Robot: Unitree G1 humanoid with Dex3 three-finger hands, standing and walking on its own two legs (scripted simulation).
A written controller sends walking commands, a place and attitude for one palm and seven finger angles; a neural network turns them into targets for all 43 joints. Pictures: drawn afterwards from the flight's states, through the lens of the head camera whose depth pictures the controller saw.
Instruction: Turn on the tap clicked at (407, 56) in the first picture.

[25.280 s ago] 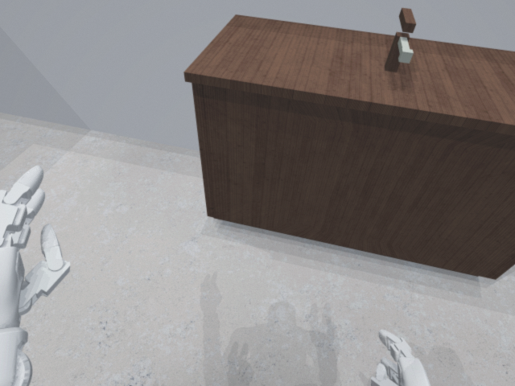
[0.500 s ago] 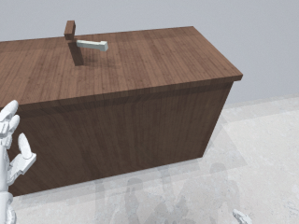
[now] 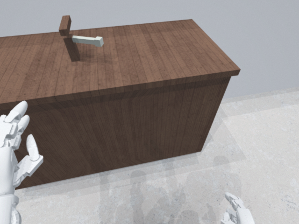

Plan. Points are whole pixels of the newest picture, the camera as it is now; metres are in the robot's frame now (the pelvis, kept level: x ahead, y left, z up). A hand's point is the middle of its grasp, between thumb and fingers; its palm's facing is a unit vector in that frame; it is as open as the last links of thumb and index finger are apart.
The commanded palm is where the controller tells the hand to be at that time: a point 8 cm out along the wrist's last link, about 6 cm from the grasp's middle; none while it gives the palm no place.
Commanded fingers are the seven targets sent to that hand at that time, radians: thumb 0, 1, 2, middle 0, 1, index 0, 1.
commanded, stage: stand and check the lever's angle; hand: left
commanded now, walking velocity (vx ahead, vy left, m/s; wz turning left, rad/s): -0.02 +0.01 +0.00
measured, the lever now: (98, 41) +0.73 +0.24 +0.13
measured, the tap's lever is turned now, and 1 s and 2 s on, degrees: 65 65 65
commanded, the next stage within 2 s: take the last steps up to it in 0.30 s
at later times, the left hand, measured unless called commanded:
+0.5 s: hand (28, 143) +0.24 +0.27 +0.15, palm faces +0.37 -0.85 -0.38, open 7.4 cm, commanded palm +0.19 +0.31 +0.18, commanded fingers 0.00 0.90 0.90 -0.20 -0.30 -0.20 -0.30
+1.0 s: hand (49, 105) +0.35 +0.28 +0.15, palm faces +0.34 -0.85 -0.39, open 7.4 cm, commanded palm +0.29 +0.31 +0.18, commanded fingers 0.00 0.90 0.90 -0.20 -0.30 -0.20 -0.30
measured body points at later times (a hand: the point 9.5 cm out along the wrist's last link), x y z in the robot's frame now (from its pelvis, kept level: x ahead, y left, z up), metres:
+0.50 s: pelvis +0.02 +0.03 +0.00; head +0.04 +0.04 +0.45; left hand +0.21 +0.31 +0.17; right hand +0.20 -0.19 -0.08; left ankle +0.03 +0.14 -0.74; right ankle +0.03 -0.07 -0.74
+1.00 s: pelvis +0.11 +0.05 -0.01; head +0.12 +0.05 +0.44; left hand +0.33 +0.32 +0.17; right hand +0.25 -0.20 -0.10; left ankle +0.08 +0.14 -0.74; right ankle +0.06 -0.06 -0.69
